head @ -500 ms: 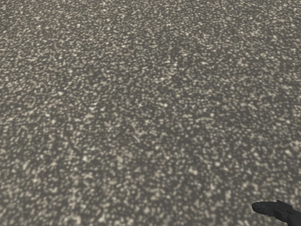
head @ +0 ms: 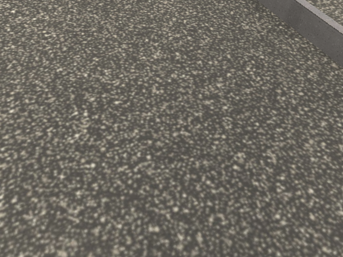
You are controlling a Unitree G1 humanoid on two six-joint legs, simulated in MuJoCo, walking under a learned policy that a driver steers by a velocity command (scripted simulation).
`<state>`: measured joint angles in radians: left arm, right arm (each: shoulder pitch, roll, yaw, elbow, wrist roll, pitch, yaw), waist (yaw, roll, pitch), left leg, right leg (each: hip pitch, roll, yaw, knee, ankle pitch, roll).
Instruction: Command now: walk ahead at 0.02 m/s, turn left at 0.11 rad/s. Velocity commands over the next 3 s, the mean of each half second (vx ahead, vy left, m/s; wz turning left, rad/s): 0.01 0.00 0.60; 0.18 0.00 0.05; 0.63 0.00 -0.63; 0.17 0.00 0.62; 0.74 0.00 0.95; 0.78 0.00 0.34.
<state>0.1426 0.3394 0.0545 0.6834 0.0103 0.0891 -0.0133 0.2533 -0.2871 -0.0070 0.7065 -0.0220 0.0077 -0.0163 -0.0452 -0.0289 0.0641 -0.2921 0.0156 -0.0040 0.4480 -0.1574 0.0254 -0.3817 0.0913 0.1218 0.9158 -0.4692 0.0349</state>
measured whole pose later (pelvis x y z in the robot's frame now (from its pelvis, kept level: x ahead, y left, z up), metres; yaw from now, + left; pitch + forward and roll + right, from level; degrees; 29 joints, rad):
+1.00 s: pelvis +0.03 +0.05 +0.00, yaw +22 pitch +1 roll +1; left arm 0.28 0.30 0.06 0.77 0.02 0.05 -0.07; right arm 0.30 -0.28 -0.04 0.77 -0.04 -0.03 -0.01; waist 0.00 0.03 -0.03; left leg -0.02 -0.02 0.13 0.24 -0.25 0.05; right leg -0.47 -0.03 -0.01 0.89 -0.29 -0.03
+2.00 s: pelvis +0.56 -0.02 -0.01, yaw +22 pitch +1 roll -2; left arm 0.06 0.26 0.00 0.69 0.04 0.04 0.03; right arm 0.32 -0.31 -0.10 0.79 0.00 0.04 0.01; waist -0.09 -0.01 0.06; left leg -0.31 -0.22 -0.20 0.40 -0.08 0.14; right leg -0.55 -0.02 0.17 0.94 -0.31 0.08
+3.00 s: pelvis +0.94 +0.35 -0.01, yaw +60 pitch +0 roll +1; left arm 0.17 0.25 0.02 0.79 0.02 -0.06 -0.03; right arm 0.36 -0.26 -0.02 0.93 0.00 -0.10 0.01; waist -0.02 -0.02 0.09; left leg 0.05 -0.10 0.12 0.27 -0.32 0.11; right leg -0.67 -0.06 -0.04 0.75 -0.01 -0.04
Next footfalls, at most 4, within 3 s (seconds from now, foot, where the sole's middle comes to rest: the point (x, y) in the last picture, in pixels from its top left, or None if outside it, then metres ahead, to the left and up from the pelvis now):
0.12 right None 0.02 -0.11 -0.78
0.50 left None -0.03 0.12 -0.78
1.24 right None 0.34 -0.05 -0.78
1.68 left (154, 208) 0.66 0.03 -0.78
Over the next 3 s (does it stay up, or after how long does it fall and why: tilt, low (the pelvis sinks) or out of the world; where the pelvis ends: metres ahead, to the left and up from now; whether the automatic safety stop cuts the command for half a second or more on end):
stays up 0.94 0.35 -0.01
